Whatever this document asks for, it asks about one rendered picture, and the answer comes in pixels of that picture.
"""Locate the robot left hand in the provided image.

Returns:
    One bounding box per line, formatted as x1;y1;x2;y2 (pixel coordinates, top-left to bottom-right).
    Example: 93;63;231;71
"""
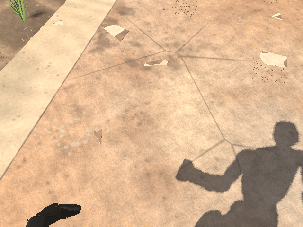
26;202;81;227

